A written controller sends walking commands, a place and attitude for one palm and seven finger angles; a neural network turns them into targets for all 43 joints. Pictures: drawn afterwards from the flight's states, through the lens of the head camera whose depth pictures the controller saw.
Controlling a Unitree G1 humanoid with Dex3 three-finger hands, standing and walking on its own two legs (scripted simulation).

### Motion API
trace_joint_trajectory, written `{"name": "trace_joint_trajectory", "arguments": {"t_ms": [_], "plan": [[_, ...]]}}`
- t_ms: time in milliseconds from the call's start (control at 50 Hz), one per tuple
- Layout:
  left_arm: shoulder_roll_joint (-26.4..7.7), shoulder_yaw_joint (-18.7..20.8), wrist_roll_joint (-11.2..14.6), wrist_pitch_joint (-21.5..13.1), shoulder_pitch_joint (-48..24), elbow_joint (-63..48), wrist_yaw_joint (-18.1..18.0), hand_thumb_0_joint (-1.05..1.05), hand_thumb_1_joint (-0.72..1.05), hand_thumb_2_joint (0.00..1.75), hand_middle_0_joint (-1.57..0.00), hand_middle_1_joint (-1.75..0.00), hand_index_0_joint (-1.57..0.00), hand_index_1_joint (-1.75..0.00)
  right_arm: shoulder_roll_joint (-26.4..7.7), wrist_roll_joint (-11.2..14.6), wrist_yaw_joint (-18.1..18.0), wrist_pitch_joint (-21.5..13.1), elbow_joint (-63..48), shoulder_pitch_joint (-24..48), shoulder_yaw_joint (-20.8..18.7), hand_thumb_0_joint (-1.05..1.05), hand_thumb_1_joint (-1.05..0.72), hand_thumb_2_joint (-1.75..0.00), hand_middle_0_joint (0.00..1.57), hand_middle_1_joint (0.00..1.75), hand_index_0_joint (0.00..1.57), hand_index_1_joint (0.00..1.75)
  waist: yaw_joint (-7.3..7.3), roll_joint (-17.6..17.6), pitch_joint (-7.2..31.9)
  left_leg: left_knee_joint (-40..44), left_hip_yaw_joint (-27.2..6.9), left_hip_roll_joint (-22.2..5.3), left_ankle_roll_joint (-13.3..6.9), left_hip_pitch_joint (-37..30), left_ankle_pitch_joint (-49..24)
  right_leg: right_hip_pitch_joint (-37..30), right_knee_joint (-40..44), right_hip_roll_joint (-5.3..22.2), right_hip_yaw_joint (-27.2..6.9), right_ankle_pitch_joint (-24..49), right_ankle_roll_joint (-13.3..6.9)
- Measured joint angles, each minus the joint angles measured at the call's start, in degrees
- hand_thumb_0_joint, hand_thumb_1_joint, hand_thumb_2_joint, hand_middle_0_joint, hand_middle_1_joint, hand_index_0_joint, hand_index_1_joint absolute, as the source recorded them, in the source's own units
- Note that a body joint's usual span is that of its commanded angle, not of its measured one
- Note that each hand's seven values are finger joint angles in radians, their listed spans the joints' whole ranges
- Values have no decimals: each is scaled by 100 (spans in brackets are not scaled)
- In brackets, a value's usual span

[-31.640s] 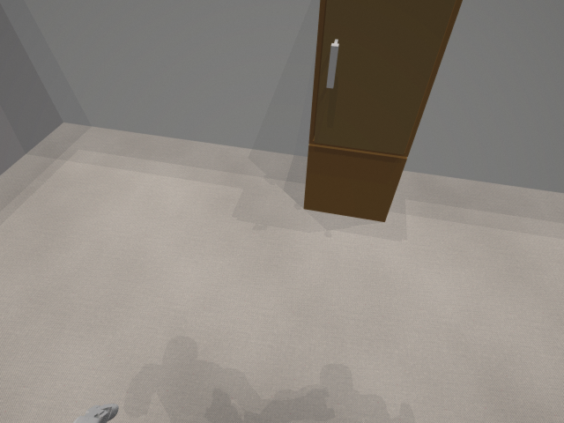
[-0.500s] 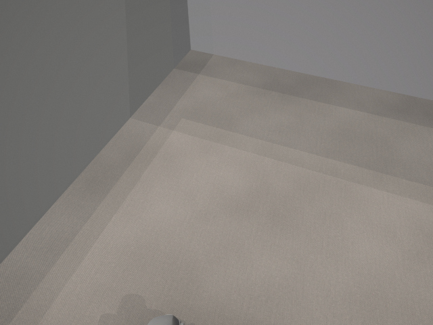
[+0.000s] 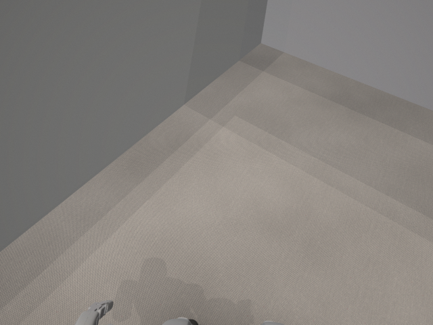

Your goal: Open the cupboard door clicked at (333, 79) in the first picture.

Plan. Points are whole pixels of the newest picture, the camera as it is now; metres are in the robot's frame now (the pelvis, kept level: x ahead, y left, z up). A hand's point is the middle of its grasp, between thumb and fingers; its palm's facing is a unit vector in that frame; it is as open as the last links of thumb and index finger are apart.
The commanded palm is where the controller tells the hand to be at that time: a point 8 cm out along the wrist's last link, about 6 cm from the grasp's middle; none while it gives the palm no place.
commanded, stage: turn to face it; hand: left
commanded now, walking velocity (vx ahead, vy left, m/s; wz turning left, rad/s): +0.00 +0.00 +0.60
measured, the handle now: out of the picture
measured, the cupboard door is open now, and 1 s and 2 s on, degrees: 54 54 54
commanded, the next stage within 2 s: none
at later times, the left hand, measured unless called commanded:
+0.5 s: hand out of the picture +0.05 +0.18 -0.18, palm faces +0.33 -0.91 -0.26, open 7.4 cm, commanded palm none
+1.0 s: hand out of the picture +0.00 +0.12 -0.18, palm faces +0.62 -0.75 -0.22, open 7.4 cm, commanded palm none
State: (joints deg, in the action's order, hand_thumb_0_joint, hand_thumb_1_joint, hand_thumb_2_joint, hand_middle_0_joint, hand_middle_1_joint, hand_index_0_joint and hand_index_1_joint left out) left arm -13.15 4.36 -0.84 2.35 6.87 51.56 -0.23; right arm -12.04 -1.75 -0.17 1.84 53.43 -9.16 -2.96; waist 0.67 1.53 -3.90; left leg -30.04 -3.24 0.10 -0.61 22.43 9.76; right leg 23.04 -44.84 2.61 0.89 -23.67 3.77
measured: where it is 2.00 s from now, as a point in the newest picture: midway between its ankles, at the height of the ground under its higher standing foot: outside the picture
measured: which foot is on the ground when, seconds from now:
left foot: down 0.00-0.04, up 0.06-0.34, down 0.36-0.60, up 0.62-0.90, down 0.92-1.00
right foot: up 0.00-0.04, down 0.06-0.34, up 0.36-0.58, down 0.60-0.92, up 0.94-1.00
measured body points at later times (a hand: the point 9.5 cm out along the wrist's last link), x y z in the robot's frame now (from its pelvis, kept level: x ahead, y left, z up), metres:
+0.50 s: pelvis +0.04 -0.05 -0.01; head +0.10 -0.03 +0.44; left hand +0.03 +0.23 -0.16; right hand +0.23 -0.27 -0.14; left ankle +0.03 +0.09 -0.73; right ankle +0.06 -0.18 -0.69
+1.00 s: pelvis +0.07 -0.08 -0.01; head +0.10 -0.03 +0.44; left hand -0.04 +0.16 -0.16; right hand +0.31 -0.22 -0.13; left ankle +0.00 +0.01 -0.73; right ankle +0.13 -0.20 -0.69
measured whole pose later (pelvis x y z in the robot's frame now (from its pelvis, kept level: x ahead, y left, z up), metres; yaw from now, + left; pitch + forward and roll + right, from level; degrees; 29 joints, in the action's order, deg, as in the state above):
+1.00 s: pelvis +0.07 -0.08 -0.01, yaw +38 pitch +1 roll +1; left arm -14.0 3.3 -0.8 3.9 11.1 51.1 -0.3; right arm -12.8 -1.3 0.6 1.7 50.2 -7.5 -2.7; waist -0.2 -3.7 -6.0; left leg -35.2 1.8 0.5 -1.3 18.1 17.9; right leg 24.7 -56.3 6.9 5.1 -29.4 4.3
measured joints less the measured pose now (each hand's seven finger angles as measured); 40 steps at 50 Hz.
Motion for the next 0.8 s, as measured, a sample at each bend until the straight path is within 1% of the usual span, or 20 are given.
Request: {"name": "trace_joint_trajectory", "arguments": {"t_ms": [40, 60, 100, 140, 180, 220, 300, 320, 340, 360, 380, 400, 460, 520, 600, 640, 680, 720, 760, 800], "plan": [[-55, -10, 2, -46, 56, -93, 0, 0, 91, 90, -20, -30, -20, -30, -51, 27, 12, 61, -45, -61, -61, 1, -91, -90, 21, 30, 20, 30, 20, 11, 57, -151, -137, 49, 107, 92, 84, -410, 928, -52, 46, 271, -57], [-103, -9, -21, -95, 117, -150, -9, 0, 91, 90, -20, -30, -20, -30, -62, 52, 18, 94, -66, -87, -93, 1, -91, -90, 21, 30, 20, 30, -8, -79, 101, -395, -117, 124, 146, 213, 393, -518, 1308, 9, 7, 643, -183], [-37, -40, -50, -111, 156, -138, -48, 0, 91, 90, -20, -30, -20, -30, -191, 69, 37, 159, -46, -61, -177, 1, -91, -90, 20, 30, 20, 30, 6, 11, 34, -1486, -38, 115, 193, 526, 1335, -538, 1155, 36, 164, 719, -293], [41, -85, -55, -87, 251, -125, -62, 0, 91, 90, -20, -30, -20, -30, -295, 58, 68, 206, -41, -80, -231, 1, -91, -90, 20, 30, 20, 30, 36, 28, 19, -2580, 165, 84, 245, 781, 1584, -692, 1229, 126, 340, 553, -317], [85, -114, -47, -92, 356, -103, -75, 0, 91, 90, -20, -30, -20, -30, -331, 59, 92, 227, -32, -70, -235, 1, -91, -90, 20, 30, 20, 30, 48, -62, -6, -3004, 408, -4, 338, 797, 1640, -867, 1408, 229, 461, 524, -319], [101, -142, -45, -123, 436, -85, -74, 0, 91, 90, -20, -30, -20, -30, -315, 76, 108, 221, -48, -33, -201, 1, -91, -90, 20, 30, 20, 30, 35, -217, -69, -2651, 628, -75, 400, 599, 1671, -1008, 1534, 346, 571, 531, -324], [105, -199, -41, -189, 580, -40, -32, 0, 91, 90, -20, -30, -20, -30, -291, 101, 127, 151, -120, 161, -98, 1, -91, -90, 20, 30, 19, 30, -57, -444, -239, -1195, 882, -51, 375, 34, 1413, -1088, 1345, 541, 793, 336, -277], [96, -203, -24, -187, 625, -20, -16, 0, 90, 90, -20, -30, -20, -30, -295, 99, 131, 120, -159, 213, -74, 1, -91, -90, 20, 30, 19, 30, -64, -471, -268, -780, 922, -17, 337, -134, 1108, -1057, 1168, 585, 852, 225, -254], [94, -205, -1, -171, 687, -7, 1, 0, 90, 90, -20, -30, -20, -30, -323, 91, 138, 72, -217, 241, -52, 1, -91, -90, 20, 30, 20, 30, -62, -441, -266, -380, 942, -35, 259, -316, 497, -960, 859, 602, 916, 100, -223], [98, -208, 26, -131, 746, 2, 17, 0, 90, 90, -20, -30, -20, -30, -373, 76, 137, 2, -290, 241, -48, 1, -91, -90, 20, 30, 20, 30, -35, -328, -215, -226, 844, -101, 7, -378, 125, -744, 326, 556, 938, -43, -129], [34, -206, 39, -55, 699, 44, 14, 0, 90, 90, -20, -30, -20, -30, -332, 75, 108, -52, -309, 275, -58, 1, -91, -90, 20, 30, 20, 30, -15, -382, -246, -430, 778, -59, -95, -292, 319, -496, -321, 552, 744, -355, -42], [-32, -190, 38, 33, 631, 69, -9, 0, 90, 90, -20, -30, -20, -30, -285, 70, 93, -75, -320, 297, -35, 1, -91, -90, 20, 30, 20, 30, -37, -449, -296, -600, 725, -24, -100, -257, 547, -269, -896, 498, 507, -636, 10], [-139, -110, 23, 168, 414, 70, -49, 0, 91, 90, -20, -30, -20, -30, -191, 43, 39, -71, -343, 243, 36, 1, -91, -90, 20, 30, 20, 30, -71, -450, -332, -616, 466, -28, 54, -281, 734, 179, -1616, 320, 217, -735, 105], [-133, -82, 35, 167, 221, -52, 5, 0, 91, 90, -20, -30, -20, -30, -201, 20, 6, 12, -301, 197, 45, 1, -91, -90, 20, 30, 20, 30, -88, -245, -343, -480, 161, -76, 187, -315, 592, 244, -1165, 206, 136, -553, 98], [-151, -73, 26, 11, 242, -285, 65, 0, 91, 90, -20, -30, -20, -30, -230, 35, 27, 164, -269, 121, 0, 1, -91, -90, 20, 30, 20, 30, -100, -58, -182, -675, -168, -65, 318, -146, 658, -266, 531, 89, 130, 12, 3], [-132, -74, -29, -75, 272, -327, 23, 0, 91, 90, -20, -30, -20, -30, -264, 68, 49, 237, -236, 163, -76, 1, -91, -90, 21, 30, 20, 30, -121, -29, -177, -1510, -178, 7, 276, 182, 1461, -245, 579, 121, 216, 451, -213], [-41, -111, -45, -49, 314, -319, -10, 0, 91, 90, -20, -30, -20, -30, -326, 67, 86, 287, -225, 179, -146, 1, -91, -90, 20, 30, 20, 30, -79, 35, -195, -2637, -46, 46, 228, 520, 1767, -358, 632, 192, 409, 485, -349], [32, -128, -53, -27, 412, -296, -42, 0, 91, 90, -20, -30, -20, -30, -335, 60, 122, 295, -203, 195, -173, 1, -91, -90, 20, 30, 20, 30, -57, -14, -166, -3274, 216, 8, 265, 652, 1754, -518, 898, 269, 525, 561, -382], [68, -151, -55, -34, 491, -257, -52, 0, 91, 90, -20, -30, -20, -30, -292, 74, 146, 283, -214, 197, -163, 1, -91, -90, 20, 30, 20, 30, -28, -142, -142, -3149, 458, -43, 335, 545, 1747, -665, 1183, 360, 631, 675, -382], [93, -176, -61, -64, 535, -230, -45, 0, 91, 90, -20, -30, -20, -30, -244, 98, 161, 255, -231, 200, -138, 1, -91, -90, 20, 30, 20, 30, -29, -273, -148, -2552, 650, -71, 379, 293, 1754, -771, 1368, 450, 753, 745, -377]]}}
